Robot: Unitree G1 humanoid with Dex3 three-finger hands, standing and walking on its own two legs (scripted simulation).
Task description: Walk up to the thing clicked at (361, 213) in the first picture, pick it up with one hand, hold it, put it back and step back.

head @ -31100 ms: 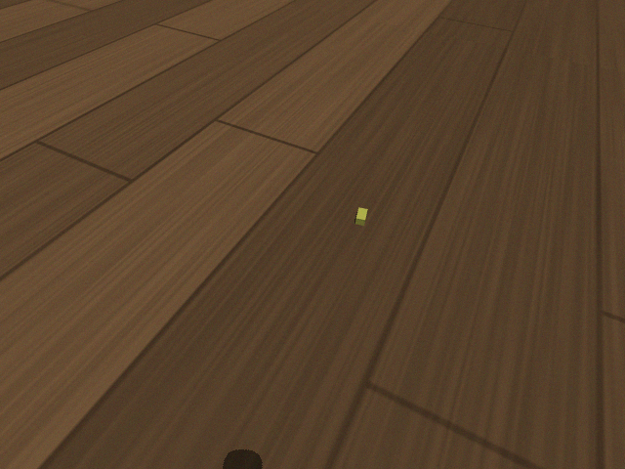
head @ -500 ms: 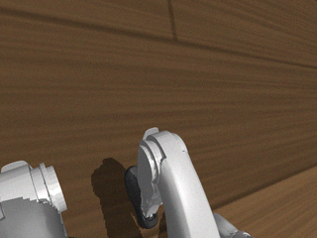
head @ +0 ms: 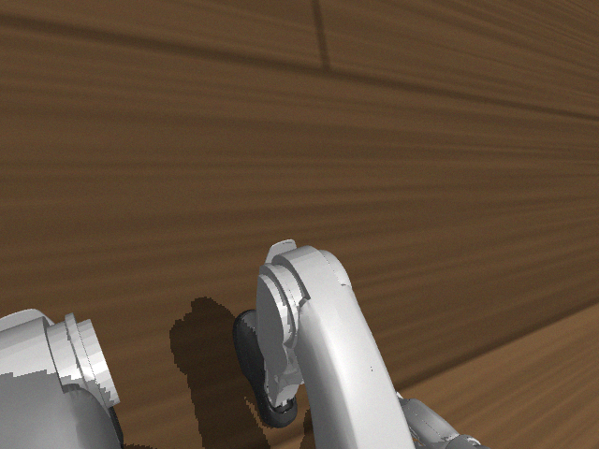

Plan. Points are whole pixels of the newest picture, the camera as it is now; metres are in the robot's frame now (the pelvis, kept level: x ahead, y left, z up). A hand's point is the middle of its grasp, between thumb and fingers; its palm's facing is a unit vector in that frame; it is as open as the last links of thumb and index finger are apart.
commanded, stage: close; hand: left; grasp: from above
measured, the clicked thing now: out of the picture +0.42 +0.34 -0.28
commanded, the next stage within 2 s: settle in 0.70 s
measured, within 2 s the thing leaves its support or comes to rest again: leaves its support in 1.14 s
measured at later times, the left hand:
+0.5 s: hand out of the picture +0.42 +0.33 -0.25, palm faces -0.43 -0.17 -0.89, open 7.6 cm
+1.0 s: hand out of the picture +0.42 +0.33 -0.24, palm faces -0.43 -0.19 -0.88, open 6.7 cm
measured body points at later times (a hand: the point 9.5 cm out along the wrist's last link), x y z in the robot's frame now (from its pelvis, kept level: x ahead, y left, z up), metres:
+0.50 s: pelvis +0.00 +0.00 +0.00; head +0.26 +0.13 +0.34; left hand +0.43 +0.33 -0.20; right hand +0.08 -0.26 -0.06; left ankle +0.06 +0.13 -0.26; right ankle +0.12 -0.13 -0.26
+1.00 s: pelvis +0.00 +0.00 +0.00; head +0.26 +0.13 +0.34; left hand +0.44 +0.34 -0.19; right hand +0.08 -0.26 -0.06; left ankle +0.06 +0.13 -0.26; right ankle +0.12 -0.13 -0.26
